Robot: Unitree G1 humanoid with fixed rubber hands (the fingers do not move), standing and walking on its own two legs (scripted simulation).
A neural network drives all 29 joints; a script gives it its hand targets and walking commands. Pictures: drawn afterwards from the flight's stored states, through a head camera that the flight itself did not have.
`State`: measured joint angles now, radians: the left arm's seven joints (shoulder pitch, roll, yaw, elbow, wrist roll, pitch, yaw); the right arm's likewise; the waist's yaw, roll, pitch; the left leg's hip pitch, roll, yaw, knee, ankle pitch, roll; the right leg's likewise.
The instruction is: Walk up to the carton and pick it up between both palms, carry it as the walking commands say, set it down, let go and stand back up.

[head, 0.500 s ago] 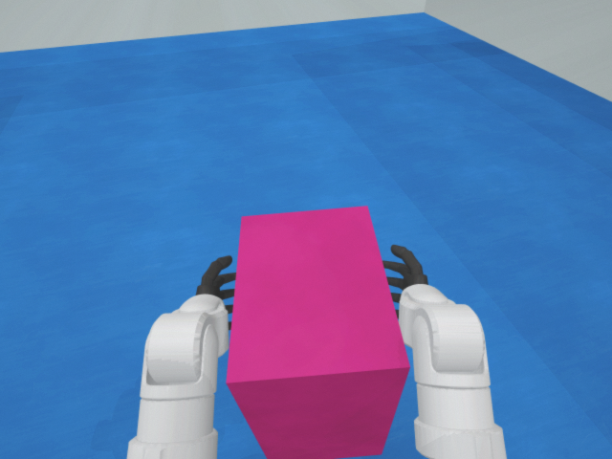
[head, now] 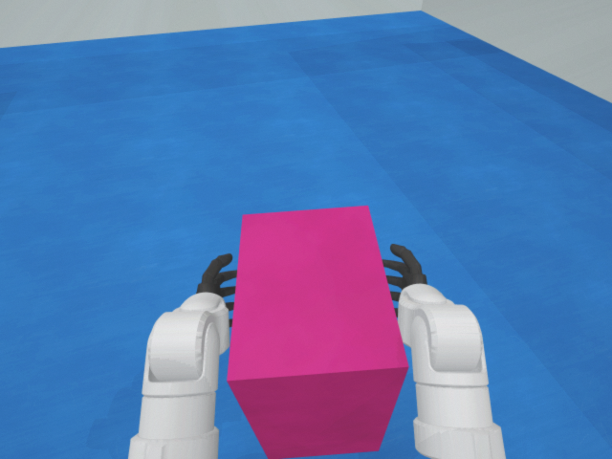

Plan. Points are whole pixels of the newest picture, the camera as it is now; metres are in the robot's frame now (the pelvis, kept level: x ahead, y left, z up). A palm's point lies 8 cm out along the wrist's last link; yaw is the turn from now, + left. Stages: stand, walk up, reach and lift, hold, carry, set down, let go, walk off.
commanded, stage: carry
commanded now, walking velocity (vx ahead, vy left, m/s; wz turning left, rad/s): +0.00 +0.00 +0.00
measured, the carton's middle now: (315, 340) +0.28 -0.01 +0.03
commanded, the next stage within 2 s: hold in 0.88 s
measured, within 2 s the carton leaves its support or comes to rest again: neither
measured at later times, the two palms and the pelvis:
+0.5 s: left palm (209, 309) +0.29 +0.13 +0.09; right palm (408, 299) +0.30 -0.12 +0.09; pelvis +0.00 +0.00 +0.00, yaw +0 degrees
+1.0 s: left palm (215, 329) +0.29 +0.13 +0.04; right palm (402, 325) +0.30 -0.12 +0.04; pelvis +0.00 +0.01 +0.00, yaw +1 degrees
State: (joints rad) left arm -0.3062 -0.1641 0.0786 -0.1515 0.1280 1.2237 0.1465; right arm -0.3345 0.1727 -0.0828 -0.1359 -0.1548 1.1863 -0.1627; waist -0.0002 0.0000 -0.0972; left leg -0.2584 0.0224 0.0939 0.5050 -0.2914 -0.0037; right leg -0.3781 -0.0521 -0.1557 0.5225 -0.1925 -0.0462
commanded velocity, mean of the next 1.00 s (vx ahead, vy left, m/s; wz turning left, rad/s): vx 0.00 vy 0.00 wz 0.00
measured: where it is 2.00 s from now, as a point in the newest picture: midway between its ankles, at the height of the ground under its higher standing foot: outside the picture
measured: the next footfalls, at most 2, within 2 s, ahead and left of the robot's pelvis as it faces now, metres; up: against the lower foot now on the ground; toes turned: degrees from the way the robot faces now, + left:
none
